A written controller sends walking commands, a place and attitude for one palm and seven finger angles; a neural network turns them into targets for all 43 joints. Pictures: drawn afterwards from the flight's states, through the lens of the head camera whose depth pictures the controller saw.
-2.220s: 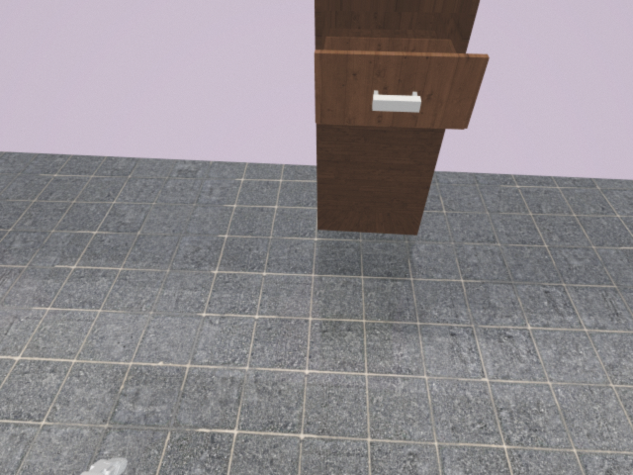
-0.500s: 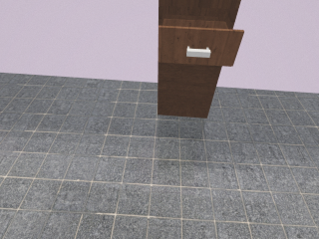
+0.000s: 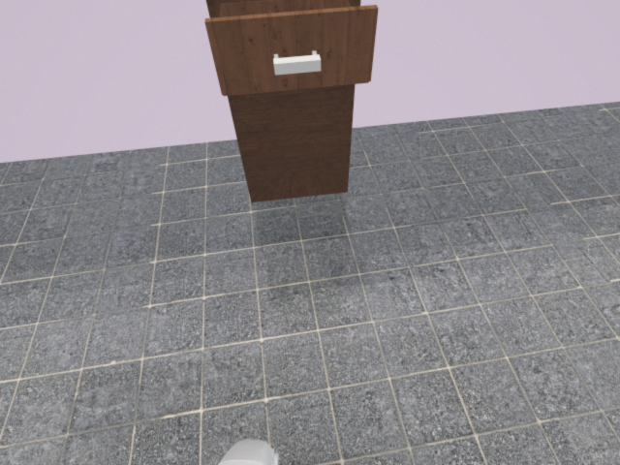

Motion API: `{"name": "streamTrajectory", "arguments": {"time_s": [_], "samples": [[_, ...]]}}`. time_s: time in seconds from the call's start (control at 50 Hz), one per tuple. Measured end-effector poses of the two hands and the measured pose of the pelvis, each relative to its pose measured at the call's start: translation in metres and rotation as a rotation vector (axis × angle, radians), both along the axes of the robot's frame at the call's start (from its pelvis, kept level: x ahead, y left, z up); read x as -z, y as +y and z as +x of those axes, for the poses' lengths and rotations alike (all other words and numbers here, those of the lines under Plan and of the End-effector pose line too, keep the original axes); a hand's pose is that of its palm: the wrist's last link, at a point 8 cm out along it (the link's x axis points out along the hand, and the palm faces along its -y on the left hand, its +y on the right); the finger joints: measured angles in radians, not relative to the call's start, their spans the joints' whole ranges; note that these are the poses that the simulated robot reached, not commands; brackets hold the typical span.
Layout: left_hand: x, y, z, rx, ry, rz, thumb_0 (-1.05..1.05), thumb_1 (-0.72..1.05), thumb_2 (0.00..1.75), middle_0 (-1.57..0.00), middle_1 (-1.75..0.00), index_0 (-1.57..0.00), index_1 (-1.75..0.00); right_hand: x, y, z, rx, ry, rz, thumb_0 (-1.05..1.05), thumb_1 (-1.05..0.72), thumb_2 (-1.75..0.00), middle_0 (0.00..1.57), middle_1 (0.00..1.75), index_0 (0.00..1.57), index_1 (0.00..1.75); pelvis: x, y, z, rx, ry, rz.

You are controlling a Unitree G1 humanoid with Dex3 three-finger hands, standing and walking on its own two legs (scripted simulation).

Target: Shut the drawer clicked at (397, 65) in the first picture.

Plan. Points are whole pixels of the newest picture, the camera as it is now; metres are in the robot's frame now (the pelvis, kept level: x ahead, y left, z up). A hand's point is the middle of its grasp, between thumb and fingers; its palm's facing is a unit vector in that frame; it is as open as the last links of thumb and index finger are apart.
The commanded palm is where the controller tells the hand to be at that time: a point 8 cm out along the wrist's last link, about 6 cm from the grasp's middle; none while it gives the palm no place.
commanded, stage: walk to a spot facing it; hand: left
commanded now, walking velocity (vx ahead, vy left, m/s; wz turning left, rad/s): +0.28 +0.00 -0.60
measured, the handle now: (296, 60) +0.96 +0.12 +0.03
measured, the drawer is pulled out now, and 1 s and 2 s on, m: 0.28 0.28 0.28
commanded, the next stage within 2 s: none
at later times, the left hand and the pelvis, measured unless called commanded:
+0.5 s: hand (152, 422) +0.19 +0.28 -0.17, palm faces -0.21 -0.96 -0.19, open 7.4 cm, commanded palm none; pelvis +0.11 +0.07 +0.01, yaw -18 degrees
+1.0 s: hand (316, 277) +0.48 +0.04 -0.18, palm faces -0.61 -0.78 -0.14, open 7.4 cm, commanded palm none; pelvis +0.27 -0.02 -0.02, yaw -35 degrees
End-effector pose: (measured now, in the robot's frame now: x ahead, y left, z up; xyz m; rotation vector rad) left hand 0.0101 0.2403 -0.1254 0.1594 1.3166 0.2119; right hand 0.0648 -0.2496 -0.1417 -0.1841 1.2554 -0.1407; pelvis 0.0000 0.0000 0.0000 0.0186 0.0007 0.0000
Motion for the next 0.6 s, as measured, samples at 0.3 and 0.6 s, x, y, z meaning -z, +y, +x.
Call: {"name": "streamTrajectory", "arguments": {"time_s": [0.3,0.6], "samples": [[0.003,0.050,0.041,0.097,0.050,-0.028,0.01,0.90,0.90,-0.20,-0.30,-0.20,-0.30,-0.038,0.029,0.060,0.100,-0.187,-0.061,0.01,-0.91,-0.90,0.20,0.30,0.20,0.30,-0.008,0.045,0.048,0.166,0.041,-0.024],[0.011,0.062,0.270,0.402,-0.092,-0.070,0.01,0.91,0.90,-0.19,-0.30,-0.19,-0.30,-0.037,0.111,-0.021,0.429,0.040,-0.066,0.01,-0.91,-0.90,0.20,0.30,0.21,0.30,-0.011,0.073,0.137,0.378,0.013,-0.064]]}}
